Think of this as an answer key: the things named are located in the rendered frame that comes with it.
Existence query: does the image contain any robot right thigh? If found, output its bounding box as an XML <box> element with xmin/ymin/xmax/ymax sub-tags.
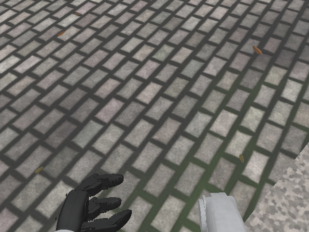
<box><xmin>198</xmin><ymin>192</ymin><xmax>248</xmax><ymax>232</ymax></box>

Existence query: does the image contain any robot left hand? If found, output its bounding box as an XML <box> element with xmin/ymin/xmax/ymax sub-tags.
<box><xmin>55</xmin><ymin>173</ymin><xmax>132</xmax><ymax>232</ymax></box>

